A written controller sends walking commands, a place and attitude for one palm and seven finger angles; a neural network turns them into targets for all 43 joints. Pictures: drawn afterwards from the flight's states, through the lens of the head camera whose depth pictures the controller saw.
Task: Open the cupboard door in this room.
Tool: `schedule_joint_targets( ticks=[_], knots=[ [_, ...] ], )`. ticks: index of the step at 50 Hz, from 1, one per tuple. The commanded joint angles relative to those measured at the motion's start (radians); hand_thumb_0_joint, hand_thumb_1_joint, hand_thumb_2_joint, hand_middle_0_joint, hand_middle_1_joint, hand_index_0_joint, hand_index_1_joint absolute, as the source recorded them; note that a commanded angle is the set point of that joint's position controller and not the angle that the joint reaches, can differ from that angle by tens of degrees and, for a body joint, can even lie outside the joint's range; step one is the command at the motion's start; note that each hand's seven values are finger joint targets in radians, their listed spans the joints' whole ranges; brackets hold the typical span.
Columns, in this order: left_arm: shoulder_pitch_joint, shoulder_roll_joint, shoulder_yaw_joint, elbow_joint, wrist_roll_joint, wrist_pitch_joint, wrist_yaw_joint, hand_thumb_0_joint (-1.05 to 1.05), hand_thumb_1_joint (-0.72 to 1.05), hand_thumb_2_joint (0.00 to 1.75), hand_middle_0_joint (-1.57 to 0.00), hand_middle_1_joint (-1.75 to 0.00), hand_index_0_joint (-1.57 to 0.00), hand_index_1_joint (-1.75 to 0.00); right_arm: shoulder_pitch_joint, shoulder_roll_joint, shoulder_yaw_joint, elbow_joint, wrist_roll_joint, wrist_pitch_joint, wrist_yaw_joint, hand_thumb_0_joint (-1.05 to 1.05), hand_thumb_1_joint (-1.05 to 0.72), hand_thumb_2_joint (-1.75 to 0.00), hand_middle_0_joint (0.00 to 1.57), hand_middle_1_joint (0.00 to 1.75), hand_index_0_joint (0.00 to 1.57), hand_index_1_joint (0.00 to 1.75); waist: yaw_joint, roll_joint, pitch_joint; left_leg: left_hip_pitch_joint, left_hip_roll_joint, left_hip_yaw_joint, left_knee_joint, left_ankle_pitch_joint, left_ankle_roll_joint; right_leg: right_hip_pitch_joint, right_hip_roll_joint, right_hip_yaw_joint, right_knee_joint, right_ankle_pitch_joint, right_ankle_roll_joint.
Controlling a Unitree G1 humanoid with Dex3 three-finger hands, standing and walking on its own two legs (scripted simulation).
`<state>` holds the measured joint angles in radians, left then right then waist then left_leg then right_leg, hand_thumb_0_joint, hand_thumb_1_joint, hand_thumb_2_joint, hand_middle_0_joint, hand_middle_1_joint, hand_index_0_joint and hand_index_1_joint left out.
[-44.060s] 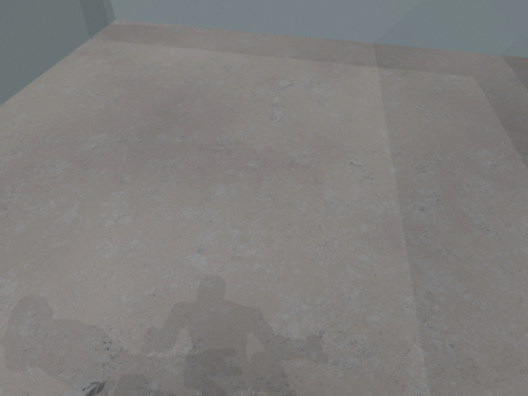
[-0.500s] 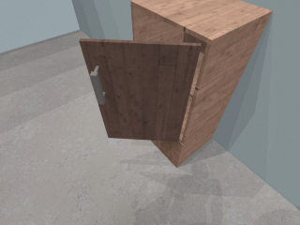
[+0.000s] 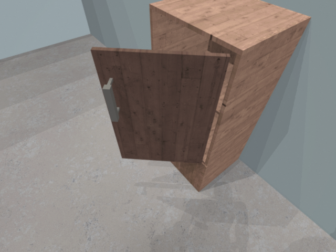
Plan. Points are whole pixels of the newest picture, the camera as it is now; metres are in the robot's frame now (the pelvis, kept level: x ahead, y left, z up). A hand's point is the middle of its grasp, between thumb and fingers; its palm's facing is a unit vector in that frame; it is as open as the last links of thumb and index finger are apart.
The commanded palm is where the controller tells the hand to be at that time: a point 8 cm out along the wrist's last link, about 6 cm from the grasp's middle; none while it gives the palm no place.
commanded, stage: look again from close up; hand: left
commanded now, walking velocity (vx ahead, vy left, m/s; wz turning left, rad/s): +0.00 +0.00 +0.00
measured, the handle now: (113, 100) +0.58 +0.23 +0.00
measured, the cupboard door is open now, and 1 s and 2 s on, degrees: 47 47 47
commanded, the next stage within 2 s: raise the hand with hooked fingers in 0.58 s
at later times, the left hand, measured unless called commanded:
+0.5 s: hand out of the picture +0.01 +0.17 -0.17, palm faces +0.02 -0.98 -0.19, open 7.4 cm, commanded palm none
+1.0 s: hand (99, 225) +0.18 +0.17 -0.02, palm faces -0.03 -1.00 -0.01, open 8.0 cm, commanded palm +0.12 +0.24 -0.05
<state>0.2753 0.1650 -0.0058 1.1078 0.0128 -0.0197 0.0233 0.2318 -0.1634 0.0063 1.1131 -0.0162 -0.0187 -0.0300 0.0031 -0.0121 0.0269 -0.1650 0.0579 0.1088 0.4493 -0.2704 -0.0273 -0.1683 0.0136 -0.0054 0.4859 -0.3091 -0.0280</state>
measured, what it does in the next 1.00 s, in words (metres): lowers itself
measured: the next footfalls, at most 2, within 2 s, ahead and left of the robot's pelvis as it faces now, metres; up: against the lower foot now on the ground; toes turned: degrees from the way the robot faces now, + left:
none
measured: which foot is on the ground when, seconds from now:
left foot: down 0.00-1.00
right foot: down 0.00-1.00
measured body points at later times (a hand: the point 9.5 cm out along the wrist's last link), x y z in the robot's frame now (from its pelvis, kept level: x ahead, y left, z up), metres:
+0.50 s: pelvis +0.00 +0.00 +0.00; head +0.02 +0.00 +0.45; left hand +0.01 +0.23 -0.16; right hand +0.01 -0.22 -0.16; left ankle -0.02 +0.13 -0.74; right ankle -0.03 -0.10 -0.74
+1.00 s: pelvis -0.04 +0.00 -0.06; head -0.01 +0.01 +0.39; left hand +0.18 +0.22 -0.02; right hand +0.17 -0.25 -0.11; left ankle -0.02 +0.13 -0.74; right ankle -0.03 -0.10 -0.74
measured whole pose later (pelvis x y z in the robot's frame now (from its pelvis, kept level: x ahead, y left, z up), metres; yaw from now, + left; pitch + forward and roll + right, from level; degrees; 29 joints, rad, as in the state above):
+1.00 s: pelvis -0.04 +0.00 -0.06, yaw +4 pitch +10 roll +1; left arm 0.25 0.16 0.10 0.25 -0.22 -0.56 -0.31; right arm 0.17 -0.28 -0.06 0.61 0.01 -0.29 0.00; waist -0.01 -0.03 -0.13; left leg -0.71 0.03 0.05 0.95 -0.42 -0.01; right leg -0.69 -0.04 -0.05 0.99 -0.49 -0.02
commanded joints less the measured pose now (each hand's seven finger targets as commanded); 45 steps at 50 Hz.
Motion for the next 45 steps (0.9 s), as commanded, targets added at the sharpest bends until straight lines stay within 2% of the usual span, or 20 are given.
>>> schedule_joint_targets(
  ticks=[1,9,17,19,22,25,27,33,34,35,36,37,38,39,40,41,42,43,44,45],
  knots=[
    [0.055,0.115,0.021,-0.031,0.001,-0.011,0.011,0.00,0.90,0.90,-0.20,-0.30,-0.20,-0.30,0.055,-0.102,-0.020,-0.024,0.003,-0.014,-0.005,0.00,-0.90,-0.90,0.20,0.30,0.20,0.30,0.000,0.003,0.009,0.032,0.071,-0.073,-0.062,0.194,0.048,-0.050,-0.111,0.094,-0.090,0.311,-0.017],
    [0.054,0.116,0.024,-0.033,0.001,-0.012,0.012,0.00,0.90,0.90,-0.20,-0.30,-0.20,-0.30,0.057,-0.102,-0.021,-0.016,0.002,-0.016,-0.007,0.00,-0.90,-0.90,0.20,0.30,0.20,0.30,0.000,0.010,-0.011,0.053,0.074,-0.074,-0.060,0.247,0.048,-0.031,-0.111,0.088,-0.083,0.359,-0.018],
    [0.058,0.111,0.021,-0.030,0.002,-0.011,0.013,0.00,0.90,0.90,-0.20,-0.30,-0.20,-0.30,0.059,-0.089,-0.019,-0.006,0.003,-0.011,-0.006,0.00,-0.90,-0.90,0.20,0.30,0.20,0.30,0.003,-0.007,0.024,0.035,0.069,-0.073,-0.072,0.200,0.046,-0.036,-0.113,0.089,-0.104,0.336,-0.017],
    [0.062,0.111,0.021,-0.029,0.001,-0.012,0.013,0.00,0.90,0.90,-0.20,-0.30,-0.20,-0.30,0.065,-0.092,-0.019,-0.004,0.002,-0.012,-0.006,0.00,-0.90,-0.90,0.20,0.30,0.20,0.30,0.003,-0.003,0.008,0.042,0.068,-0.072,-0.071,0.197,0.045,-0.033,-0.115,0.093,-0.104,0.335,-0.017],
    [0.058,0.107,0.019,-0.029,0.001,-0.011,0.013,0.00,0.90,0.90,-0.20,-0.30,-0.20,-0.30,0.064,-0.084,-0.019,0.000,0.003,-0.009,-0.005,0.00,-0.90,-0.90,0.20,0.30,0.20,0.30,0.002,-0.004,0.037,0.029,0.067,-0.074,-0.079,0.178,0.045,-0.045,-0.111,0.091,-0.113,0.306,-0.017],
    [0.066,0.108,0.019,-0.027,-0.001,-0.012,0.014,0.00,0.90,0.90,-0.20,-0.30,-0.20,-0.30,0.070,-0.087,-0.019,0.001,0.002,-0.011,-0.006,0.00,-0.90,-0.90,0.20,0.30,0.20,0.30,0.002,0.012,0.010,0.044,0.068,-0.073,-0.074,0.188,0.045,-0.039,-0.113,0.097,-0.111,0.314,-0.018],
    [0.064,0.104,0.019,-0.026,0.001,-0.012,0.014,0.00,0.90,0.90,-0.20,-0.30,-0.20,-0.30,0.070,-0.081,-0.019,0.005,0.003,-0.010,-0.006,0.00,-0.90,-0.90,0.20,0.30,0.20,0.30,0.002,-0.003,0.027,0.038,0.070,-0.073,-0.076,0.194,0.045,-0.041,-0.109,0.092,-0.111,0.324,-0.017],
    [0.072,0.101,0.019,-0.023,0.001,-0.014,0.015,0.00,0.90,0.90,-0.20,-0.30,-0.20,-0.30,0.079,-0.082,-0.020,0.008,0.004,-0.011,-0.007,0.00,-0.90,-0.90,0.20,0.30,0.20,0.30,-0.001,0.001,0.007,0.048,0.071,-0.070,-0.074,0.204,0.044,-0.033,-0.110,0.092,-0.109,0.339,-0.017],
    [0.150,0.114,0.022,0.014,0.007,-0.024,0.054,0.00,0.90,0.90,-0.20,-0.30,-0.20,-0.30,-0.034,-0.118,-0.031,-0.070,0.015,-0.008,0.005,0.00,-0.90,-0.90,0.20,0.30,0.20,0.30,0.033,0.025,0.088,-0.086,0.069,-0.022,0.158,0.146,0.011,-0.065,-0.193,0.163,-0.133,0.667,0.040],
    [-0.607,0.330,0.100,-1.530,-0.221,-0.243,0.030,0.00,0.88,0.89,-0.20,-0.32,-0.20,-0.32,0.015,-0.273,-0.035,-0.420,0.069,-0.158,-0.043,0.00,-0.90,-0.90,0.20,0.30,0.20,0.30,-0.096,0.163,-0.416,0.167,-0.053,-0.069,-0.007,0.288,0.058,0.063,-0.095,0.075,-0.026,0.548,-0.003],
    [-0.193,0.258,0.124,-1.272,-0.132,-0.201,0.074,0.00,0.85,0.88,-0.20,-0.33,-0.20,-0.33,-0.052,-0.188,-0.034,-0.361,0.047,-0.239,-0.075,0.00,-0.90,-0.90,0.20,0.30,0.20,0.30,0.007,0.300,-0.429,0.209,-0.027,-0.062,-0.007,0.450,0.071,0.049,-0.039,0.029,0.040,0.371,-0.022],
    [0.073,0.045,0.004,-1.087,-0.149,-0.061,0.102,0.00,0.83,0.87,-0.21,-0.34,-0.21,-0.34,-0.046,-0.143,-0.050,-0.374,0.075,-0.269,-0.067,0.00,-0.90,-0.90,0.20,0.30,0.20,0.30,-0.021,0.232,-0.247,0.089,-0.005,-0.079,0.008,0.422,0.052,-0.074,-0.034,-0.037,0.022,0.225,-0.001],
    [0.051,-0.067,-0.063,-1.100,-0.189,-0.056,0.074,0.00,0.81,0.86,-0.21,-0.36,-0.21,-0.36,-0.018,-0.165,-0.043,-0.357,0.078,-0.280,-0.067,0.00,-0.90,-0.90,0.20,0.30,0.20,0.30,-0.047,0.086,-0.122,0.026,-0.009,-0.080,0.033,0.320,0.053,-0.128,-0.030,-0.072,0.012,0.234,0.015],
    [-0.020,-0.005,-0.027,-1.134,-0.202,-0.107,0.056,0.00,0.78,0.85,-0.21,-0.37,-0.21,-0.37,-0.041,-0.203,-0.052,-0.407,0.075,-0.300,-0.065,0.00,-0.90,-0.90,0.20,0.30,0.20,0.30,-0.072,-0.008,-0.022,-0.046,-0.025,-0.102,0.067,0.200,0.061,-0.219,-0.028,-0.074,0.004,0.185,0.027],
    [-0.027,0.016,-0.005,-1.105,-0.202,-0.163,0.030,0.00,0.76,0.84,-0.21,-0.39,-0.21,-0.39,-0.023,-0.227,-0.062,-0.423,0.055,-0.312,-0.062,0.00,-0.90,-0.90,0.20,0.30,0.20,0.30,-0.093,-0.122,-0.036,-0.100,-0.036,-0.108,0.108,0.126,0.062,-0.294,-0.025,-0.087,0.020,0.108,0.034],
    [-0.003,-0.003,0.009,-1.028,-0.202,-0.224,-0.002,0.00,0.74,0.83,-0.21,-0.40,-0.21,-0.40,-0.015,-0.224,-0.068,-0.446,0.038,-0.319,-0.058,0.00,-0.90,-0.90,0.20,0.30,0.20,0.30,-0.092,-0.202,-0.031,-0.178,-0.048,-0.114,0.167,0.074,0.060,-0.376,-0.019,-0.094,0.063,0.041,0.038],
    [0.052,-0.003,0.043,-0.932,-0.202,-0.287,-0.048,0.00,0.71,0.82,-0.21,-0.42,-0.21,-0.42,-0.027,-0.220,-0.076,-0.477,0.038,-0.328,-0.044,0.00,-0.90,-0.90,0.20,0.30,0.20,0.30,-0.059,-0.178,-0.022,-0.251,-0.062,-0.112,0.220,0.049,0.048,-0.420,-0.021,-0.088,0.113,0.004,0.030],
    [0.135,-0.013,0.062,-0.885,-0.210,-0.358,-0.103,0.00,0.69,0.81,-0.22,-0.43,-0.22,-0.43,-0.036,-0.212,-0.082,-0.505,0.023,-0.331,-0.029,0.00,-0.90,-0.90,0.20,0.30,0.20,0.30,-0.013,-0.218,-0.082,-0.326,-0.069,-0.107,0.263,0.033,0.034,-0.436,-0.023,-0.083,0.176,-0.018,0.023],
    [0.229,-0.011,0.092,-0.838,-0.223,-0.430,-0.166,0.00,0.67,0.80,-0.22,-0.45,-0.22,-0.45,-0.057,-0.208,-0.090,-0.536,0.021,-0.333,-0.014,0.00,-0.90,-0.90,0.20,0.30,0.20,0.30,0.029,-0.239,-0.113,-0.400,-0.073,-0.099,0.312,0.026,0.027,-0.446,-0.021,-0.072,0.238,-0.013,0.014],
    [0.248,-0.002,0.102,-0.837,-0.237,-0.504,-0.234,0.00,0.64,0.79,-0.22,-0.47,-0.22,-0.47,-0.075,-0.210,-0.094,-0.567,0.018,-0.332,0.004,0.00,-0.90,-0.90,0.20,0.30,0.20,0.30,0.048,-0.216,-0.147,-0.466,-0.080,-0.095,0.363,0.024,0.021,-0.451,-0.025,-0.054,0.298,0.017,0.007]
  ],
)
